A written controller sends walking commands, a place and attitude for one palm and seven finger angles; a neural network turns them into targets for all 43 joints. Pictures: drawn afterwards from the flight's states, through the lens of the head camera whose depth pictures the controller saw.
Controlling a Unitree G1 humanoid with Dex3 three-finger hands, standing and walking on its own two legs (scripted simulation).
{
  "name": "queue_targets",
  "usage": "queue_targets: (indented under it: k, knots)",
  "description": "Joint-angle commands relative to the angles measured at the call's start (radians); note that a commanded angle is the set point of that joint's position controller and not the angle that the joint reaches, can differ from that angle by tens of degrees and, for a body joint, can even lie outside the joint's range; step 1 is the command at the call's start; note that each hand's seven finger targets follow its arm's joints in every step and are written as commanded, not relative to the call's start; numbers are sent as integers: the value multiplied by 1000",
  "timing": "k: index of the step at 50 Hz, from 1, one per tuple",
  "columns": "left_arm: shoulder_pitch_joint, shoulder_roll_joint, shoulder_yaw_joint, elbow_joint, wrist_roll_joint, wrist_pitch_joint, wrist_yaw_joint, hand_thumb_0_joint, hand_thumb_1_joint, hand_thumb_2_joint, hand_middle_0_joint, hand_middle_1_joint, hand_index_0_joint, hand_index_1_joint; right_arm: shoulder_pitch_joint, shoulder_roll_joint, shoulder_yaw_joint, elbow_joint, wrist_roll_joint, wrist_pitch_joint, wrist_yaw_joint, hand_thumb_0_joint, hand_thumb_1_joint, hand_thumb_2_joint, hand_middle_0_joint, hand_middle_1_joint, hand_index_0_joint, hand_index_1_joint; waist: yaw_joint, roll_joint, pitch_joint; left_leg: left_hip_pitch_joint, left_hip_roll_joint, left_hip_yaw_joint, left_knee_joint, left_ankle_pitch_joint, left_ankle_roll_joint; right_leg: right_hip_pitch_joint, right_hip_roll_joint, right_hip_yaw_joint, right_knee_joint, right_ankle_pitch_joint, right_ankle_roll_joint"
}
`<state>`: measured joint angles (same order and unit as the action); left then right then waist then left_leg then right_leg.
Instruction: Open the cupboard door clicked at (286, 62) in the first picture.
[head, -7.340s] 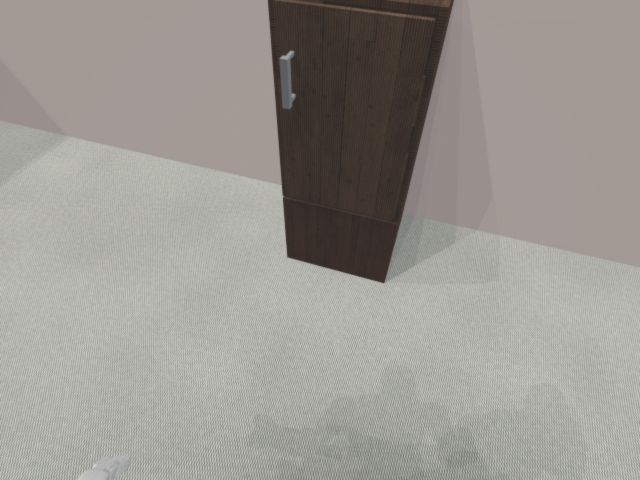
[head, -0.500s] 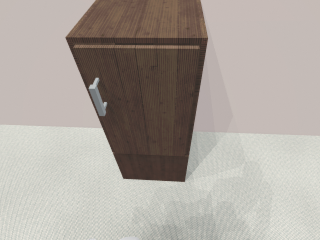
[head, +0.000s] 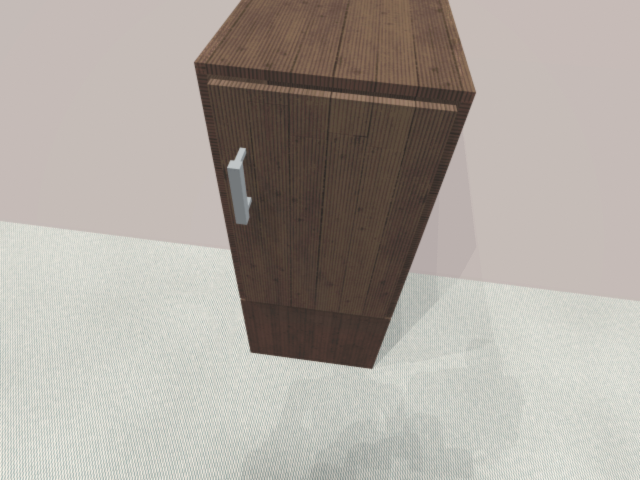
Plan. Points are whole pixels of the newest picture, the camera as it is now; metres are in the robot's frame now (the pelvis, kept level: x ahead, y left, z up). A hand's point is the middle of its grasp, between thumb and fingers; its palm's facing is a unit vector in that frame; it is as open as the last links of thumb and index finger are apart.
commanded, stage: come to a stop and stand still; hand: left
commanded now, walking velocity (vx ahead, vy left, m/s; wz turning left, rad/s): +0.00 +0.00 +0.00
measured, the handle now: (242, 186) +0.56 +0.19 +0.02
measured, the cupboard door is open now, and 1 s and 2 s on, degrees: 0 0 0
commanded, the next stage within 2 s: look again from close up in 1.14 s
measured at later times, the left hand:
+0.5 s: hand out of the picture -0.03 +0.12 -0.18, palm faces +0.03 -0.99 -0.14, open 7.4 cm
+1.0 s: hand out of the picture -0.03 +0.10 -0.17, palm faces +0.07 -0.99 -0.13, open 7.4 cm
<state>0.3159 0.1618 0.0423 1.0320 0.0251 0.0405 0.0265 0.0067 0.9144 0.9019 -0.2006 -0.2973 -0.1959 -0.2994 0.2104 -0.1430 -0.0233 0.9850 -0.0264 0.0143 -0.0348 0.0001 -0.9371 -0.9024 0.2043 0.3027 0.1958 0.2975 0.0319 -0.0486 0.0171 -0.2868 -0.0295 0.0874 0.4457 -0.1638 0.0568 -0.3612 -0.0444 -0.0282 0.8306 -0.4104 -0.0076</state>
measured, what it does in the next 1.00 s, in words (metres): steps on the spot: right foot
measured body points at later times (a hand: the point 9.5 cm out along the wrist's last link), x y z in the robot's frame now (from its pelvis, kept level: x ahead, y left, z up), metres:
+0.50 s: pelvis -0.02 -0.03 +0.00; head -0.01 -0.02 +0.45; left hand -0.03 +0.17 -0.16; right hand -0.05 -0.24 -0.16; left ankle +0.05 +0.09 -0.74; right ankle -0.05 -0.12 -0.74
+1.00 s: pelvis +0.01 -0.04 +0.00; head +0.01 -0.03 +0.45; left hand -0.03 +0.15 -0.16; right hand -0.01 -0.25 -0.16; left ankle +0.05 +0.09 -0.74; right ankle -0.05 -0.12 -0.74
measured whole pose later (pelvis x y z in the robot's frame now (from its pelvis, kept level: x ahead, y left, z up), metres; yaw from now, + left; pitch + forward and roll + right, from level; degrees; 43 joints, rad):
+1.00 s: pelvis +0.01 -0.04 +0.00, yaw +0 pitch -1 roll +1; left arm 0.37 0.08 0.00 1.13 0.01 -0.02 0.04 0.00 0.91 0.90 -0.20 -0.30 -0.20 -0.30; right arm 0.30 -0.11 0.00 1.15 -0.02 -0.01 -0.04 0.02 -0.92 -0.90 0.20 0.30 0.19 0.30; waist 0.01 -0.02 0.02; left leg -0.25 0.03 0.06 0.43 -0.17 -0.01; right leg -0.08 0.03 -0.06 0.43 -0.33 -0.05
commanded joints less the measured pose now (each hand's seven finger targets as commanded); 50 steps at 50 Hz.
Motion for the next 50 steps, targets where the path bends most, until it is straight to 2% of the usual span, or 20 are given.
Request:
queue_targets:
  k: [1,2,3,4,5,6,7,8,9,11,12,13,16,27,38,41,50]
  knots:
    - [49,14,-8,-27,1,-27,-1,0,900,900,-200,-300,-200,-300,55,-130,-23,-33,3,-22,0,0,-900,-900,200,300,200,300,-30,147,-40,104,263,-262,-222,-42,116,17,-15,1,-155,-55,13]
    - [55,15,-11,-20,0,-30,1,0,900,900,-200,-300,-200,-300,73,-132,-24,-23,3,-21,2,0,-900,-900,200,300,200,300,-34,134,-43,105,253,-263,-209,-33,109,53,-8,0,-236,-38,12]
    - [76,14,-14,-7,0,-37,2,0,900,900,-200,-300,-200,-300,71,-131,-24,-15,6,-22,3,0,-900,-900,200,300,200,300,-23,125,-37,106,237,-248,-183,-9,93,88,-7,-1,-338,28,13]
    - [104,21,-15,8,0,-43,5,0,900,900,-200,-300,-200,-300,76,-121,-22,-8,11,-22,5,0,-900,-900,200,300,200,300,-14,84,-53,87,206,-224,-147,-21,60,158,-13,9,-448,124,9]
    - [121,39,-15,22,1,-49,9,0,900,900,-200,-300,-200,-300,75,-101,-18,-2,17,-22,8,0,-900,-900,200,300,200,300,-17,34,-46,40,164,-182,-118,-48,18,202,-49,70,-482,179,-9]
    - [116,56,-17,23,0,-53,10,0,900,900,-200,-300,-200,-300,64,-86,-14,-4,21,-22,12,0,-900,-900,200,300,200,300,-25,-3,-20,43,124,-141,-86,-46,-13,168,-93,120,-499,179,-34]
    - [104,68,-20,20,-3,-55,9,0,900,900,-200,-300,-200,-300,63,-79,-10,-3,20,-23,15,0,-900,-900,200,300,200,300,-36,-6,-15,82,104,-122,-73,-27,-27,122,-120,129,-508,172,-50]
    - [79,65,-20,23,-2,-65,10,0,900,900,-200,-300,-200,-300,64,-70,-11,5,17,-21,15,0,-900,-900,200,300,200,300,-45,-103,-17,94,102,-107,-51,12,-31,112,-110,132,-510,221,-48]
    - [60,53,-24,18,-6,-69,12,0,900,900,-200,-300,-200,-300,65,-79,-11,15,14,-20,15,0,-900,-900,200,300,200,300,-47,-129,-1,101,106,-102,-44,31,-32,100,-110,129,-512,251,-47]
    - [50,45,-28,15,-9,-65,13,0,900,900,-200,-300,-200,-300,77,-86,-6,37,14,-17,15,0,-900,-900,200,300,200,300,-51,-85,42,121,113,-111,-57,13,-34,49,-97,116,-525,149,-46]
    - [52,44,-29,16,-9,-62,12,0,900,900,-200,-300,-200,-300,84,-86,-4,49,13,-16,15,0,-900,-900,200,300,200,300,-50,-28,64,124,115,-117,-67,-10,-34,24,-86,114,-532,79,-45]
    - [55,49,-29,17,-8,-59,12,0,900,900,-200,-300,-200,-300,86,-81,0,58,14,-14,16,0,-900,-900,200,300,200,300,-46,3,94,103,115,-121,-73,-26,-32,19,-78,109,-540,53,-44]
    - [77,47,-29,31,-12,-56,10,0,900,900,-200,-300,-200,-300,101,-73,6,78,10,-10,13,0,-900,-900,200,300,200,300,-40,50,128,76,112,-125,-87,-72,-37,4,-70,113,-550,-6,-49]
    - [106,21,-29,56,-18,-63,10,0,900,900,-200,-300,-200,-300,161,-47,14,124,11,-26,4,0,-900,-900,200,300,200,300,-27,51,64,64,125,-125,-81,-7,-37,103,-60,94,-519,107,-54]
    - [133,-2,-32,74,-14,-68,17,0,900,900,-200,-300,-200,-300,169,-30,15,139,15,-32,-3,0,-900,-900,200,300,200,300,-24,28,73,82,133,-119,-56,76,-33,125,-55,85,-516,209,-47]
    - [140,-6,-31,77,-15,-69,18,0,900,900,-200,-300,-200,-300,164,-28,15,139,14,-33,-4,0,-900,-900,200,300,200,300,-25,45,71,93,135,-116,-57,93,-33,127,-56,81,-513,230,-45]
    - [154,-7,-32,86,-13,-71,20,0,900,900,-200,-300,-200,-300,146,-35,15,137,14,-35,-7,0,-900,-900,200,300,200,300,-25,44,79,115,138,-112,-54,122,-32,134,-55,80,-517,279,-40]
